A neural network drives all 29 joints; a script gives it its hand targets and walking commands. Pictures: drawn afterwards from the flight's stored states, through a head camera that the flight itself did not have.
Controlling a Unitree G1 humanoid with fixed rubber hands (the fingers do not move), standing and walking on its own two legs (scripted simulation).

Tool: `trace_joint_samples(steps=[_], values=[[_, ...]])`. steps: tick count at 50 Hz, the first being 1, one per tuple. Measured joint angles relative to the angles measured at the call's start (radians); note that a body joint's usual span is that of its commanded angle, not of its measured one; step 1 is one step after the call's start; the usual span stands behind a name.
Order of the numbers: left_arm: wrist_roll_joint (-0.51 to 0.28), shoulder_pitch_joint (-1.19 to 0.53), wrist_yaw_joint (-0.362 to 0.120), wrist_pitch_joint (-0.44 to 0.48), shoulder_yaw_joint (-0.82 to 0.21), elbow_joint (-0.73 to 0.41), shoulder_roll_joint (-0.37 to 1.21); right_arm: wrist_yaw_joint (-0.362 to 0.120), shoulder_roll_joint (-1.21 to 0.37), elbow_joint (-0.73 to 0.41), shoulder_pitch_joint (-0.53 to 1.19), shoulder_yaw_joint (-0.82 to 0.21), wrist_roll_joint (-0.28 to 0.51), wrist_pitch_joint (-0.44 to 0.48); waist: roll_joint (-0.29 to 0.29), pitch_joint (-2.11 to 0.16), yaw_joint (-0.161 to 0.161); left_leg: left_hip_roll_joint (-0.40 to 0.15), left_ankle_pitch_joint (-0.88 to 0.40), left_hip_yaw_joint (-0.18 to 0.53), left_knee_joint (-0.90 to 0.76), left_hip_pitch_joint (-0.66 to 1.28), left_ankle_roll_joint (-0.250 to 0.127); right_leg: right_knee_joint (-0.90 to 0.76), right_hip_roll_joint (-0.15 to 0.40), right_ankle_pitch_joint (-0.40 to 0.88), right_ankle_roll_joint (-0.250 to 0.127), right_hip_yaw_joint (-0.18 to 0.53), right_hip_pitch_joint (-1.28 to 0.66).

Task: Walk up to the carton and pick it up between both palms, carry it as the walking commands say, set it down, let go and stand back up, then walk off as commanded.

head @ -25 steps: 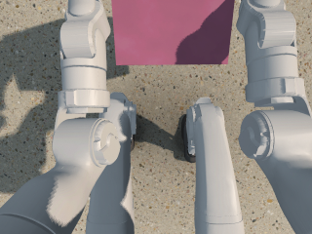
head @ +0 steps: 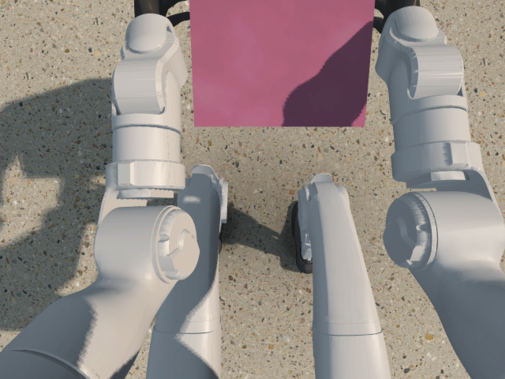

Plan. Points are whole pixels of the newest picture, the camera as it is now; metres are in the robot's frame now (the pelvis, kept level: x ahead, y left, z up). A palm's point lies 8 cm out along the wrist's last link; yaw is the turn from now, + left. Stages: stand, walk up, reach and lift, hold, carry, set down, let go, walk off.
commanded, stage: reach and lift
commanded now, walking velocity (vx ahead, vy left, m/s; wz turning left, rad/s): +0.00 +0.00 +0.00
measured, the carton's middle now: (270, 46) +0.53 +0.01 -0.13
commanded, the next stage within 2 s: none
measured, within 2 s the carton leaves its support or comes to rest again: neither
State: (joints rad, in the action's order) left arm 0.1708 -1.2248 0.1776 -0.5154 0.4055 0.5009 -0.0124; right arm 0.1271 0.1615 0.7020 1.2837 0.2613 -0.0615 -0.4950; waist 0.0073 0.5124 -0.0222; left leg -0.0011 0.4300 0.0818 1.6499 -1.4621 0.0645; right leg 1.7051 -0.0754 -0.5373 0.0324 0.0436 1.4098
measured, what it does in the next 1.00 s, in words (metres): rises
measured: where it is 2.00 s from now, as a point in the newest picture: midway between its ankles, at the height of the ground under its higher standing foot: (258, 242)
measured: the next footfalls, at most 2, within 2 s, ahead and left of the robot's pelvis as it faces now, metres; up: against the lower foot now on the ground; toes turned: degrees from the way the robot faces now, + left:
none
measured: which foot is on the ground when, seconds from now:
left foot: down 0.00-1.00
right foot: down 0.00-1.00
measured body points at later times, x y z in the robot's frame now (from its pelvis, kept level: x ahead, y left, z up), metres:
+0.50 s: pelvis +0.01 +0.00 +0.06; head +0.26 +0.02 +0.42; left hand +0.51 +0.15 +0.02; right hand +0.52 -0.13 +0.01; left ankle +0.17 +0.15 -0.51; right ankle +0.13 -0.12 -0.51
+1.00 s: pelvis +0.07 +0.00 +0.13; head +0.18 +0.01 +0.57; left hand +0.48 +0.15 +0.13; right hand +0.50 -0.13 +0.12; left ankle +0.17 +0.15 -0.51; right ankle +0.13 -0.12 -0.51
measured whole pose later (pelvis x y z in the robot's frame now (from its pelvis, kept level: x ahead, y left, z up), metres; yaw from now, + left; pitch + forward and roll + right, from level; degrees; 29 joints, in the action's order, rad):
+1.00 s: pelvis +0.07 +0.00 +0.13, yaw +2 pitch +18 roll -1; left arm 0.28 -0.74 0.18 -0.47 0.45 0.65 0.17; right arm 0.12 0.02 0.90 0.82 0.29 -0.22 -0.48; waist 0.00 -0.11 -0.02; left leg 0.00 0.38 0.08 1.16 -1.10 0.06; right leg 1.20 -0.05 -0.47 0.02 0.04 1.04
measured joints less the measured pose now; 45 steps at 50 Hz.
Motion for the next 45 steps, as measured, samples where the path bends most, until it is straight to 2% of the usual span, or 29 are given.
trace_joint_samples(steps=[6, 14, 27, 38, 41, 45], values=[[0.001, 0.018, 0.0, 0.001, 0.026, 0.02, 0.01, -0.004, -0.01, 0.051, 0.006, 0.0, -0.038, -0.001, 0.0, -0.042, 0.0, 0.001, -0.015, 0.001, -0.053, 0.024, 0.0, -0.055, 0.002, 0.016, 0.0, 0.0, -0.024], [0.001, 0.072, 0.007, 0.005, -0.036, -0.021, 0.023, -0.003, -0.024, -0.055, -0.101, 0.0, -0.023, -0.004, 0.0, -0.007, 0.0, 0.001, -0.013, 0.001, -0.114, 0.142, -0.003, -0.124, 0.006, 0.017, 0.0, 0.0, -0.148], [0.001, 0.156, 0.023, 0.01, -0.026, -0.015, 0.062, -0.004, -0.044, 0.0, -0.163, 0.0, -0.032, 0.001, -0.001, -0.077, 0.0, 0.001, -0.038, 0.002, -0.219, 0.229, -0.007, -0.231, 0.012, 0.044, 0.0, 0.0, -0.234], [0.001, 0.235, 0.028, 0.024, -0.046, -0.017, 0.092, 0.0, -0.068, -0.033, -0.268, 0.0, -0.034, 0.001, -0.002, -0.121, 0.0, 0.001, -0.05, 0.002, -0.32, 0.358, -0.007, -0.332, 0.019, 0.056, -0.001, 0.0, -0.363], [0.009, 0.273, 0.027, 0.029, -0.036, 0.011, 0.105, 0.001, -0.079, 0.0, -0.297, 0.0, -0.045, 0.0, -0.002, -0.209, 0.0, 0.001, -0.055, 0.002, -0.353, 0.355, -0.007, -0.365, 0.021, 0.062, -0.002, 0.0, -0.36], [0.042, 0.374, 0.023, 0.035, -0.008, 0.106, 0.135, -0.002, -0.108, 0.123, -0.371, 0.008, -0.092, 0.004, -0.002, -0.459, 0.0, 0.001, -0.055, 0.001, -0.407, 0.307, -0.008, -0.421, 0.024, 0.064, -0.008, 0.0, -0.313]])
